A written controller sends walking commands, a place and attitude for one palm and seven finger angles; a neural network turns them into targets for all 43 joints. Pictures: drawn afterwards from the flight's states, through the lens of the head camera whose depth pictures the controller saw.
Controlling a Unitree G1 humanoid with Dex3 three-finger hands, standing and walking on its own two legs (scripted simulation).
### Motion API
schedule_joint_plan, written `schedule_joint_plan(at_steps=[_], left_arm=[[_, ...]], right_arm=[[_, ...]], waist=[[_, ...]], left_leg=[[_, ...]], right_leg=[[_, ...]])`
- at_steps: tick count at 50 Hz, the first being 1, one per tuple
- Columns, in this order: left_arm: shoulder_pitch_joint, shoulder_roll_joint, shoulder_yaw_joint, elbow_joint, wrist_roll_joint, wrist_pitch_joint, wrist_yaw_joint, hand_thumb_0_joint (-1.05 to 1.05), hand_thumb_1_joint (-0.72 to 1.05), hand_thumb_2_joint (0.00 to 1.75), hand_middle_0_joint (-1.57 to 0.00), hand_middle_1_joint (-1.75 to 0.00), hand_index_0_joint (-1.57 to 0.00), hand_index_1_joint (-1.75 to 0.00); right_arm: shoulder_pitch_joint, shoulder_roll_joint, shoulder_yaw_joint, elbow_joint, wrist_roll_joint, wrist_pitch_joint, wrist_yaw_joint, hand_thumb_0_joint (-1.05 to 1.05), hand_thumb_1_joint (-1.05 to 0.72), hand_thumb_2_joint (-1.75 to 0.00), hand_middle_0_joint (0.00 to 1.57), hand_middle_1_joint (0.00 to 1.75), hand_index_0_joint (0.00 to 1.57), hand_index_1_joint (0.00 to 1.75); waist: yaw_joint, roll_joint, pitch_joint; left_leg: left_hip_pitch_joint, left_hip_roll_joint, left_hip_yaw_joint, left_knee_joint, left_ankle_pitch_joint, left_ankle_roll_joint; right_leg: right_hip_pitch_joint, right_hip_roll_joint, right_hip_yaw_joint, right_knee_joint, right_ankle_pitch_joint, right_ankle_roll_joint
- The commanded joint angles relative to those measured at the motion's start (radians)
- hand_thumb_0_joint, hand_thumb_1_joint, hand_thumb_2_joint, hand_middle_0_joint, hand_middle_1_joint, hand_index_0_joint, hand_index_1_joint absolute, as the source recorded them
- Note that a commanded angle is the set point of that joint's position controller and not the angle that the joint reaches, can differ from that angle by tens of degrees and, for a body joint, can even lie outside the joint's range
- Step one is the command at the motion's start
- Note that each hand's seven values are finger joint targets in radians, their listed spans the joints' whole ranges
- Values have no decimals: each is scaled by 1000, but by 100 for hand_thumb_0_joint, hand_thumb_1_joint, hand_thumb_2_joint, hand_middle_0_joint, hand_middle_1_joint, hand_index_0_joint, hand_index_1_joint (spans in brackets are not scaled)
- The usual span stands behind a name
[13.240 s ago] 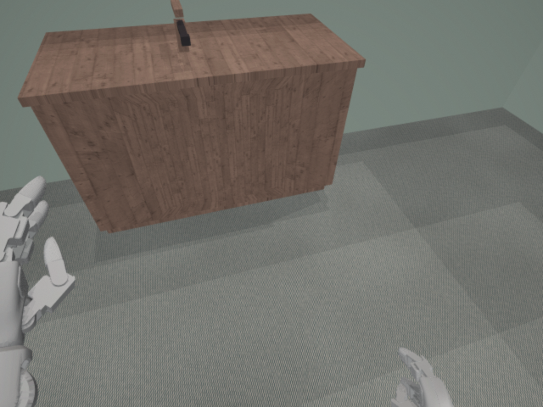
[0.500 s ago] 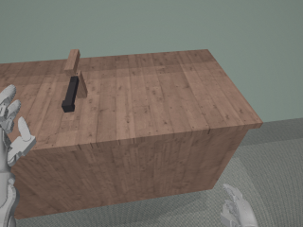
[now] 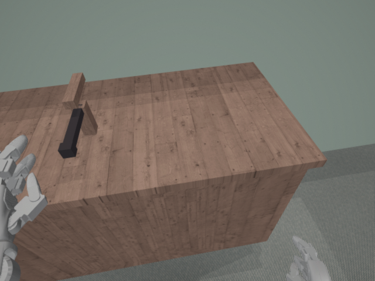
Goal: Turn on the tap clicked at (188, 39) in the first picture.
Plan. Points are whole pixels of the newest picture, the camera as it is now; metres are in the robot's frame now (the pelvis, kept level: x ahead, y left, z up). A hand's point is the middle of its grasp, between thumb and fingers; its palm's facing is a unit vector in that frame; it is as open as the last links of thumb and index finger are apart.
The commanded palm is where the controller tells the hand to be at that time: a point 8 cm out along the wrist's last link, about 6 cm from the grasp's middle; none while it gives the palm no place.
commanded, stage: turn the palm inward beside the body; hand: left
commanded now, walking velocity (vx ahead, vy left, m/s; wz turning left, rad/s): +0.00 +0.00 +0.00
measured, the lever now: (68, 149) +0.35 +0.33 +0.09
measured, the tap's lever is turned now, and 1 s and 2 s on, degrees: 0 0 0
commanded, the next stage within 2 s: reach beside the lever's end, fingers flat in 1.26 s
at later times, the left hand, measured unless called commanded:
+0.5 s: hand (36, 220) +0.17 +0.26 +0.15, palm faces +0.45 -0.88 -0.18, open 7.4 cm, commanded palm +0.11 +0.30 +0.16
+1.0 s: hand (45, 224) +0.16 +0.24 +0.15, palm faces +0.46 -0.88 -0.13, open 7.4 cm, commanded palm +0.11 +0.28 +0.16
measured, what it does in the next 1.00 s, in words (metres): stands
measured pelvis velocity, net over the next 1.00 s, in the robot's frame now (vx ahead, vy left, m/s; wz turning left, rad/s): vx -0.02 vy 0.01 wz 0.02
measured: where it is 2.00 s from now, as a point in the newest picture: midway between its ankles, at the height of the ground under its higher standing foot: outside the picture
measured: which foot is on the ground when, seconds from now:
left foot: down 0.00-1.00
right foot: down 0.00-1.00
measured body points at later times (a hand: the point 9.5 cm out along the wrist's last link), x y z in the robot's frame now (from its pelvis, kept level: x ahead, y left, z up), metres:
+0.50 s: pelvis -0.02 +0.02 +0.00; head -0.04 +0.00 +0.45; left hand +0.14 +0.30 +0.16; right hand +0.19 -0.18 -0.06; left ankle +0.00 +0.15 -0.72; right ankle -0.01 -0.05 -0.72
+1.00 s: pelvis -0.02 +0.01 +0.00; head -0.04 -0.01 +0.45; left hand +0.13 +0.29 +0.15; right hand +0.18 -0.20 -0.07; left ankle +0.00 +0.15 -0.72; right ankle -0.01 -0.05 -0.72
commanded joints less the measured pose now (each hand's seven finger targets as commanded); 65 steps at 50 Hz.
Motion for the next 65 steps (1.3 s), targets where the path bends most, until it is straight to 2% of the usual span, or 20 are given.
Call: schedule_joint_plan(at_steps=[1,2,3,9,11,14,17,18,23,26,33,36,43,46,53,56,58,62,63,65], left_arm=[[-47,189,91,-256,2,-101,27,0,90,90,-20,-30,-20,-30],[-37,179,80,-257,2,-99,31,0,90,90,-20,-30,-20,-30],[-34,190,92,-274,11,-95,42,0,90,90,-20,-30,-20,-30],[-28,126,22,-281,12,-38,75,0,90,90,-20,-30,-20,-30],[-29,125,11,-289,9,-20,81,0,90,90,-20,-30,-20,-30],[-46,107,-18,-309,19,-1,90,0,90,90,-20,-30,-20,-30],[-49,113,-22,-318,15,12,97,0,90,90,-20,-30,-20,-30],[-51,123,-16,-322,20,19,101,0,90,90,-20,-30,-20,-30],[-37,106,-39,-352,28,20,119,0,90,90,-20,-30,-20,-30],[-7,83,-55,-354,18,22,124,0,90,90,-20,-30,-20,-30],[26,72,-70,-374,14,44,133,0,90,90,-20,-30,-20,-30],[11,66,-71,-384,1,45,139,0,90,90,-20,-30,-20,-30],[24,64,-61,-374,-13,62,136,0,90,90,-20,-30,-20,-30],[31,54,-71,-369,-18,75,130,0,90,90,-20,-30,-20,-30],[30,69,-46,-370,-17,74,133,0,90,90,-20,-30,-20,-30],[30,50,-63,-361,-21,69,130,0,90,90,-20,-30,-20,-30],[26,68,-48,-364,-16,70,131,0,90,90,-20,-30,-20,-30],[31,54,-63,-372,-15,60,130,0,90,90,-20,-30,-20,-30],[34,66,-50,-371,-10,62,130,0,90,90,-20,-30,-20,-30],[33,49,-62,-363,-14,58,131,0,90,90,-20,-30,-20,-30]], right_arm=[[-96,-82,-31,-167,4,-87,-6,0,-90,-90,20,30,20,30],[-97,-82,-31,-169,3,-89,-6,0,-90,-90,20,30,20,30],[-115,-79,-27,-172,7,-93,-5,0,-90,-90,20,30,20,30],[-126,-75,-11,-190,9,-88,-7,0,-90,-90,20,30,20,30],[-132,-78,-8,-197,7,-85,-11,0,-90,-90,20,30,20,30],[-147,-72,3,-199,9,-83,-13,0,-90,-90,20,30,20,30],[-156,-75,6,-203,6,-81,-17,0,-90,-90,20,30,20,30],[-170,-71,12,-202,8,-79,-17,0,-90,-90,20,30,20,30],[-174,-67,18,-205,7,-80,-14,0,-90,-90,20,30,20,30],[-170,-68,17,-208,3,-81,-12,0,-90,-90,20,30,20,30],[-174,-68,19,-212,8,-82,-13,0,-90,-90,20,30,20,30],[-177,-68,18,-212,5,-85,-15,0,-90,-90,20,30,20,30],[-167,-71,17,-200,11,-97,-15,0,-90,-90,20,30,20,30],[-166,-71,14,-206,8,-98,-17,0,-90,-90,20,30,20,30],[-156,-70,12,-200,9,-96,-14,0,-90,-90,20,30,20,30],[-152,-69,11,-202,7,-96,-14,0,-90,-90,20,30,20,30],[-154,-70,11,-200,7,-95,-14,0,-90,-90,20,30,20,30],[-145,-70,9,-202,5,-94,-12,0,-90,-90,20,30,20,30],[-147,-69,10,-202,7,-93,-11,0,-90,-90,20,30,20,30],[-145,-68,9,-204,6,-93,-12,0,-90,-90,20,30,20,30]], waist=[[6,-26,-152],[6,-24,-153],[14,20,-144],[11,1,-85],[9,-29,-89],[5,1,-64],[4,-34,-58],[7,4,-44],[8,30,-40],[7,-12,-49],[6,12,-22],[1,-15,-21],[6,14,-30],[5,-37,-39],[8,-12,-45],[4,-49,-42],[7,-11,-48],[6,-22,-65],[10,7,-61],[5,-44,-52]], left_leg=[[58,-15,30,-34,342,74],[63,-15,29,-39,340,74],[71,-16,31,-39,345,73],[50,-12,15,-74,254,67],[48,-12,7,-80,224,69],[52,-12,2,-91,177,67],[46,-13,-7,-96,137,71],[45,-14,-6,-97,120,70],[41,-16,-14,-102,81,65],[36,-16,-16,-97,83,66],[23,-20,-16,-89,61,67],[19,-23,-16,-81,53,70],[25,-23,-13,-73,103,68],[27,-26,-9,-71,105,72],[35,-27,-1,-61,147,71],[29,-27,1,-54,148,72],[35,-28,3,-53,156,72],[42,-28,3,-53,181,71],[46,-29,4,-55,187,70],[40,-27,3,-57,178,70]], right_leg=[[92,-83,76,-100,504,99],[86,-78,70,-102,477,95],[79,-76,68,-101,461,88],[38,-63,45,-124,296,79],[37,-59,46,-133,255,79],[19,-58,47,-146,191,76],[15,-55,50,-161,138,78],[5,-55,54,-167,115,76],[1,-54,50,-166,73,70],[7,-53,46,-162,82,71],[-1,-56,57,-177,56,71],[-3,-59,62,-184,46,74],[19,-62,65,-181,109,72],[25,-62,72,-187,117,79],[40,-67,81,-186,181,80],[40,-70,88,-189,188,85],[44,-71,92,-191,198,84],[55,-70,84,-176,241,83],[56,-70,82,-176,246,80],[53,-68,80,-176,241,84]])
